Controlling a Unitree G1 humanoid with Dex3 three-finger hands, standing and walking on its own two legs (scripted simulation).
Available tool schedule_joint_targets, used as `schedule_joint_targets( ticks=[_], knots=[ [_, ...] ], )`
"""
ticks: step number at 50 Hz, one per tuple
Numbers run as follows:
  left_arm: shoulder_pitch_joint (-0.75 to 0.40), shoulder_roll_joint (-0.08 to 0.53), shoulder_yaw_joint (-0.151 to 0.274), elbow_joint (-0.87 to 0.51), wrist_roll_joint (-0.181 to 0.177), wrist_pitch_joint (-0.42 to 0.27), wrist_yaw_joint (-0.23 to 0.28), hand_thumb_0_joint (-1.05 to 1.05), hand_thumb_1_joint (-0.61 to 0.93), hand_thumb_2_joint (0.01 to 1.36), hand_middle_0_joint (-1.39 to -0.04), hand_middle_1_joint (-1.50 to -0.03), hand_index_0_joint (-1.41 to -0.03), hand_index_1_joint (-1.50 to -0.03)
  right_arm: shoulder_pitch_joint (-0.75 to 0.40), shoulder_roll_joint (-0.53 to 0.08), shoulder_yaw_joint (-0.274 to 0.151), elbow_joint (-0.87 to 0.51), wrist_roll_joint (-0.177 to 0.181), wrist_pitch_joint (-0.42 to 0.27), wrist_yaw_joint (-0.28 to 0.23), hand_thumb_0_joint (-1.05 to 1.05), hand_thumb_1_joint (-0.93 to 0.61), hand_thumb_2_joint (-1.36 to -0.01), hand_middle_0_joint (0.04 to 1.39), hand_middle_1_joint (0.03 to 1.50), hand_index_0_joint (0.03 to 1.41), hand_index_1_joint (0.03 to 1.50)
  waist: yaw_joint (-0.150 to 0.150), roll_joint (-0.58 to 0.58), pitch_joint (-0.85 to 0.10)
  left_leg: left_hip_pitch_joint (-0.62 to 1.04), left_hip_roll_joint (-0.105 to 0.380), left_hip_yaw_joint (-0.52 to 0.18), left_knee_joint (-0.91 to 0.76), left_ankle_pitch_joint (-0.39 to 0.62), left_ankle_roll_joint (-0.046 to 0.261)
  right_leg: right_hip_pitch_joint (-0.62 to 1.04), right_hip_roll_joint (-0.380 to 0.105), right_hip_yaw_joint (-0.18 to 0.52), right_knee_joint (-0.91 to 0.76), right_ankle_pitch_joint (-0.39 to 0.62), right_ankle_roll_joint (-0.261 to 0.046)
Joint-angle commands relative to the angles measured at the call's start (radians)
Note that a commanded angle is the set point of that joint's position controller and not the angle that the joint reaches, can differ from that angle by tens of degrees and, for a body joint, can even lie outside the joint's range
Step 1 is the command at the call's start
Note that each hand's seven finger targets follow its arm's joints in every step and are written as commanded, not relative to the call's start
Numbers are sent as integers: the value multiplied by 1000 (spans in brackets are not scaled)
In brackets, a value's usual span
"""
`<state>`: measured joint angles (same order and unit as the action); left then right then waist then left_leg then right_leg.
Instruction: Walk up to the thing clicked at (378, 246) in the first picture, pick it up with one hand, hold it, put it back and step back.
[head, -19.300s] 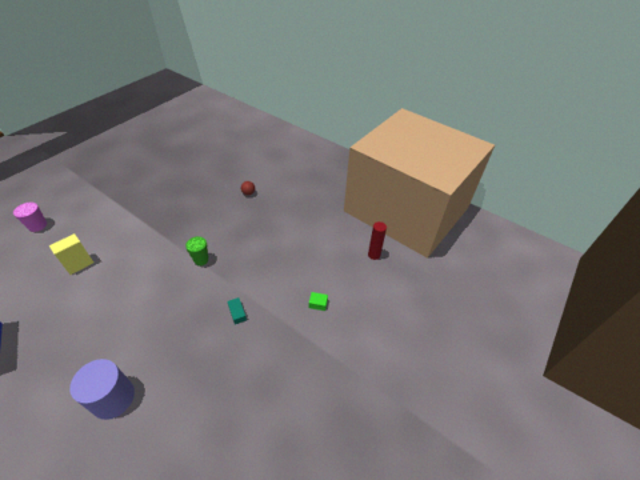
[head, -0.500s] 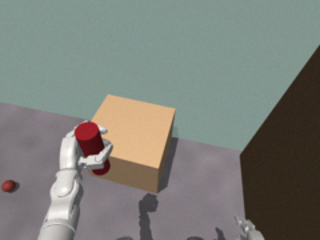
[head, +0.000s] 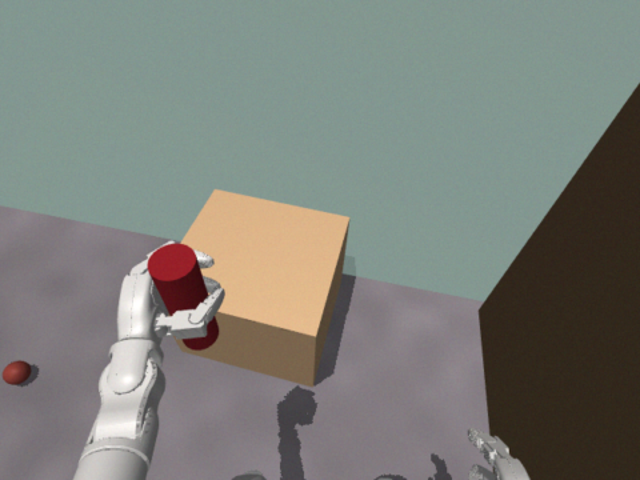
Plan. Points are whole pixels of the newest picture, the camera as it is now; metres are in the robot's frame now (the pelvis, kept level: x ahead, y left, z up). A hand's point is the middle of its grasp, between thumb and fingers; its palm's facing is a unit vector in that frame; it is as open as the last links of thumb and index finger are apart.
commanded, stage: crouch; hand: left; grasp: from the side
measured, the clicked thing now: (188, 302) +0.33 +0.18 +0.03
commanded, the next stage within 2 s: lower in 1.72 s
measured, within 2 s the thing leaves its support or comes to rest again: neither
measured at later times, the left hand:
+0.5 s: hand (209, 342) +0.35 +0.19 -0.12, palm faces +0.12 -0.99 -0.02, open 7.0 cm
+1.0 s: hand (224, 376) +0.38 +0.20 -0.36, palm faces +0.15 -0.99 -0.04, open 7.0 cm
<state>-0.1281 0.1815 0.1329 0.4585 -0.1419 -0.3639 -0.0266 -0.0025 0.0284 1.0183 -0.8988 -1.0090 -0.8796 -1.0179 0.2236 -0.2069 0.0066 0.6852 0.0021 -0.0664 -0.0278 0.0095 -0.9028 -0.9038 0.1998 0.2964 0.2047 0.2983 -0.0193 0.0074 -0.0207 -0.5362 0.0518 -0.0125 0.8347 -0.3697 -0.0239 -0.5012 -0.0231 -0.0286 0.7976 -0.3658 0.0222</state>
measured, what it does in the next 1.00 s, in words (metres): lowers itself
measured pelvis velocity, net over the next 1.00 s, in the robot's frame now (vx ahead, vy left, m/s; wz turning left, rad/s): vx -0.07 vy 0.00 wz -0.06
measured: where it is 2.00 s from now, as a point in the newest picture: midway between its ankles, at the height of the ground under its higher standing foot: outside the picture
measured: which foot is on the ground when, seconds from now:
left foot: down 0.00-1.00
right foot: down 0.00-1.00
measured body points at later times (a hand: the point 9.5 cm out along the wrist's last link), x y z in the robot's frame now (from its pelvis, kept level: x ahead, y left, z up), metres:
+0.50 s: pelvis -0.02 +0.00 -0.11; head +0.10 +0.03 +0.32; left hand +0.33 +0.24 -0.12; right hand +0.11 -0.27 -0.22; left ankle +0.03 +0.13 -0.70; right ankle +0.03 -0.14 -0.70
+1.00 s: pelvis -0.07 +0.00 -0.32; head +0.13 +0.03 +0.09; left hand +0.36 +0.26 -0.35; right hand +0.05 -0.26 -0.44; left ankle +0.03 +0.13 -0.70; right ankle +0.02 -0.14 -0.70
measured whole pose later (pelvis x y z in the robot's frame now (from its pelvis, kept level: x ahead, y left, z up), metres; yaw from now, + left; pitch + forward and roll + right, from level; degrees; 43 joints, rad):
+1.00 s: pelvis -0.07 +0.00 -0.32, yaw -3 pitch +32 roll -4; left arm -0.61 0.37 0.44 1.10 -0.08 -0.79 -0.14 0.00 0.02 1.03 -0.91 -1.00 -0.89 -1.01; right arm 0.08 -0.24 0.04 0.73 -0.11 -0.04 0.08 0.00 -0.91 -0.91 0.20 0.30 0.21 0.30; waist -0.12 -0.02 -0.14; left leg -2.01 0.04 -0.11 2.11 -0.66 -0.04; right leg -1.96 -0.01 -0.03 2.08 -0.67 0.02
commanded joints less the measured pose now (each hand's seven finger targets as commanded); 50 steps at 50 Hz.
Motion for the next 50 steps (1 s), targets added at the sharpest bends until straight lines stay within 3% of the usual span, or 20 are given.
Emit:
schedule_joint_targets(
  ticks=[1, 10, 14, 18, 20, 23, 24, 26, 27, 29, 31, 34, 35, 37, 44, 45, 46, 47, 48, 50],
  knots=[
    [-327, 109, 53, -222, -23, -105, 5, 0, 512, 1173, -1250, -1300, -1263, -1290, -53, -131, -55, -123, -3, -42, -2, 0, -877, -901, 199, 300, 200, 300, -9, 4, -228, 90, -35, 8, -133, 83, 21, 51, 30, -22, -113, 128, -27],
    [-402, 135, 103, -76, -21, -229, -30, 0, 492, 1176, -1250, -1316, -1266, -1304, -37, -148, -76, -97, -21, -45, 23, 0, -878, -899, 199, 299, 200, 299, -27, 3, -273, -51, -39, 4, 5, 47, 26, -96, 22, -8, 17, 101, -29],
    [-446, 160, 124, 6, -8, -314, -47, 0, 435, 1179, -1250, -1324, -1264, -1315, -25, -152, -82, -100, -33, -44, 32, 0, -884, -901, 199, 300, 200, 300, -37, 24, -362, -165, -44, 2, 129, 13, 27, -222, 20, 1, 132, 72, -35],
    [-468, 160, 152, 99, -35, -403, -75, 0, 411, 1159, -1268, -1325, -1281, -1316, -32, -172, -82, -107, -38, -47, 44, 0, -889, -901, 199, 300, 200, 300, -41, 32, -449, -323, -43, -19, 274, -62, 25, -402, 27, -8, 287, -13, -42],
    [-518, 169, 136, 118, -28, -443, -89, 0, 416, 1158, -1263, -1314, -1274, -1307, -33, -182, -83, -102, -43, -49, 45, 0, -887, -901, 199, 300, 200, 300, -56, 78, -493, -383, -42, -30, 347, -88, 22, -516, 29, -7, 367, -42, -47],
    [-516, 220, 175, 150, -22, -480, -99, 0, 443, 1144, -1266, -1292, -1271, -1289, -31, -191, -81, -95, -51, -45, 47, 0, -886, -901, 199, 300, 200, 300, -31, 85, -597, -475, -45, -28, 464, -22, 25, -574, 26, 4, 466, -5, -48],
    [-541, 219, 167, 159, -20, -486, -105, 0, 434, 1154, -1267, -1296, -1273, -1293, -24, -199, -81, -95, -53, -42, 49, 0, -889, -902, 199, 300, 200, 300, -49, 94, -629, -482, -43, -37, 493, 9, 24, -624, 29, -9, 513, 13, -52],
    [-545, 235, 200, 160, -36, -499, -108, 0, 452, 1159, -1251, -1279, -1252, -1280, -26, -208, -78, -89, -59, -37, 53, 0, -895, -905, 199, 300, 200, 300, -29, 118, -692, -508, -41, -36, 562, 77, 24, -673, 30, -7, 581, 53, -53],
    [-540, 222, 186, 154, -31, -498, -106, 0, 438, 1180, -1265, -1296, -1264, -1301, -17, -211, -82, -86, -61, -33, 56, 0, -899, -907, 199, 300, 200, 300, -33, 119, -730, -524, -43, -39, 589, 96, 24, -702, 33, -13, 612, 64, -55],
    [-542, 250, 215, 165, -32, -504, -105, 0, 439, 1189, -1246, -1288, -1243, -1294, -25, -215, -78, -77, -65, -24, 59, 0, -902, -909, 198, 300, 200, 300, -23, 131, -730, -559, -41, -44, 625, 90, 22, -757, 36, -18, 663, 50, -58],
    [-598, 267, 225, 160, -20, -508, -106, 0, 458, 1223, -1264, -1308, -1258, -1317, -18, -218, -80, -63, -71, -18, 63, 0, -905, -910, 199, 300, 200, 300, -43, 139, -766, -609, -41, -47, 680, 91, 24, -810, 37, -18, 715, 54, -60],
    [-652, 275, 236, 190, -21, -512, -108, 0, 459, 1236, -1258, -1324, -1257, -1330, -16, -223, -79, -54, -77, -9, 66, 0, -910, -911, 199, 300, 200, 300, -66, 114, -778, -697, -40, -48, 753, 36, 29, -867, 37, -14, 773, 17, -57],
    [-660, 296, 264, 207, -20, -514, -104, 0, 451, 1231, -1259, -1323, -1258, -1329, -24, -221, -75, -53, -81, -8, 70, 0, -908, -910, 199, 300, 200, 300, -59, 115, -774, -737, -40, -47, 769, -3, 28, -889, 38, -15, 795, -17, -59],
    [-721, 290, 258, 237, -16, -519, -110, 0, 473, 1250, -1259, -1337, -1261, -1340, -20, -226, -74, -42, -86, -7, 73, 0, -904, -909, 199, 300, 200, 300, -82, 120, -782, -772, -37, -48, 821, -29, 28, -957, 37, -21, 843, -42, -59],
    [-816, 387, 317, 353, 25, -541, -108, 0, 408, 1265, -1271, -1360, -1270, -1368, -36, -223, -49, -25, -110, 2, 89, 0, -908, -909, 199, 300, 200, 300, -86, 115, -786, -1001, -43, -16, 985, -161, 30, -1048, 37, -4, 965, -154, -54],
    [-832, 406, 343, 370, 23, -543, -108, 0, 414, 1271, -1272, -1366, -1272, -1375, -27, -228, -47, -17, -112, 4, 90, 0, -909, -909, 199, 300, 200, 300, -85, 114, -789, -1012, -43, -15, 1004, -165, 29, -1067, 37, -11, 987, -155, -53],
    [-857, 402, 329, 369, 27, -546, -112, 0, 409, 1277, -1260, -1361, -1260, -1369, -19, -234, -45, -10, -117, 6, 92, 0, -908, -910, 199, 300, 200, 300, -99, 146, -801, -1007, -43, -15, 1020, -161, 27, -1091, 37, -18, 1010, -149, -55],
    [-858, 438, 359, 381, 32, -545, -111, 0, 418, 1267, -1250, -1352, -1250, -1359, -27, -239, -41, -18, -117, 8, 93, 0, -909, -910, 199, 300, 200, 300, -89, 143, -811, -1023, -44, -13, 1034, -165, 27, -1098, 39, -23, 1029, -152, -55],
    [-878, 435, 337, 367, 41, -545, -115, 0, 428, 1258, -1252, -1347, -1253, -1353, -34, -241, -40, -20, -119, 7, 94, 0, -912, -910, 199, 300, 200, 300, -98, 168, -792, -1029, -44, -15, 1037, -194, 26, -1136, 40, -36, 1049, -174, -58],
    [-880, 456, 366, 405, 46, -541, -115, 0, 439, 1273, -1268, -1357, -1266, -1365, -31, -250, -36, -11, -119, 11, 97, 0, -913, -910, 199, 300, 200, 300, -99, 188, -785, -1038, -42, -20, 1055, -207, 22, -1190, 41, -55, 1095, -178, -61]
  ],
)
